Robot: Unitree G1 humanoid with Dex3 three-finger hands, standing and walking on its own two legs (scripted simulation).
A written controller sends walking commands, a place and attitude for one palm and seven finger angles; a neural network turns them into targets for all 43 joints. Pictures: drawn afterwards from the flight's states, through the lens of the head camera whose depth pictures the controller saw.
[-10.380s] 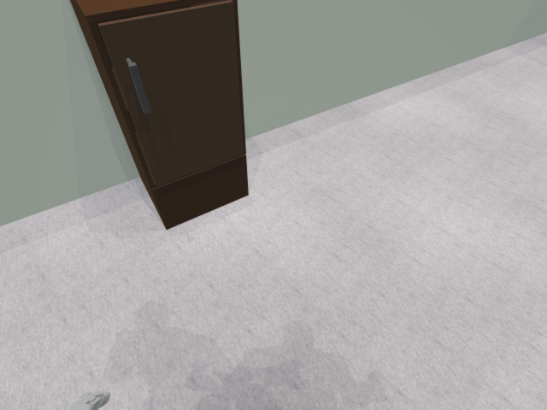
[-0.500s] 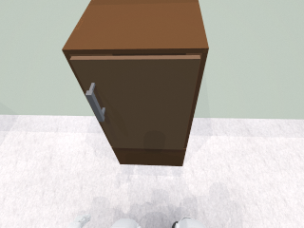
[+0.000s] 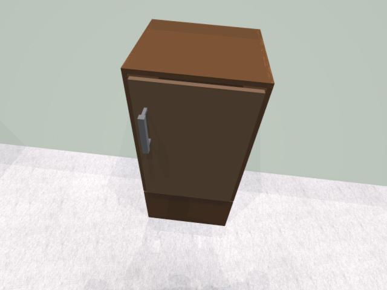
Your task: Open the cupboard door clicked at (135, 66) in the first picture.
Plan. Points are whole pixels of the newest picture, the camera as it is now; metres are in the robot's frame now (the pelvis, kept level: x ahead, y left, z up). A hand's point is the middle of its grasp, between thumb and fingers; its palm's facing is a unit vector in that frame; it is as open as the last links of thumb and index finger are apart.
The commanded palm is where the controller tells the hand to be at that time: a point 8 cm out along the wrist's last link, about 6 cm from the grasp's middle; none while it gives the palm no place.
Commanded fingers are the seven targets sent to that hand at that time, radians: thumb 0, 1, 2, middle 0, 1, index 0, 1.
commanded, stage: come to a stop and stand still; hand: left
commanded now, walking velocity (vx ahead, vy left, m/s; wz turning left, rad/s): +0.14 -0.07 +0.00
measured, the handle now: (145, 131) +0.59 +0.19 -0.05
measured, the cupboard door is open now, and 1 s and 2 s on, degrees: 0 0 0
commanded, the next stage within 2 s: look again from close up in 1.04 s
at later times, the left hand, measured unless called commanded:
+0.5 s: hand out of the picture -0.01 +0.06 -0.18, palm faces +0.06 -0.99 -0.14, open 7.3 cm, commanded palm none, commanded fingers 0.00 0.90 0.90 -0.20 -0.30 -0.20 -0.30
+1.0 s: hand out of the picture +0.00 +0.06 -0.18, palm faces +0.06 -0.98 -0.20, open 7.4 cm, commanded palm none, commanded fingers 0.00 0.90 0.90 -0.20 -0.30 -0.20 -0.30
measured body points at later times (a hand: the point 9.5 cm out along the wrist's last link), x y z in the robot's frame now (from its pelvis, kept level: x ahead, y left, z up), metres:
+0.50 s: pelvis +0.01 -0.08 -0.01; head +0.01 -0.09 +0.44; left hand -0.01 +0.11 -0.17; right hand +0.00 -0.29 -0.17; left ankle +0.04 +0.06 -0.74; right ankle -0.03 -0.13 -0.75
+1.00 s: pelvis +0.04 -0.10 -0.01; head +0.04 -0.12 +0.44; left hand +0.00 +0.11 -0.16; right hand +0.01 -0.30 -0.18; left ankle +0.04 +0.06 -0.74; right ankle -0.03 -0.13 -0.74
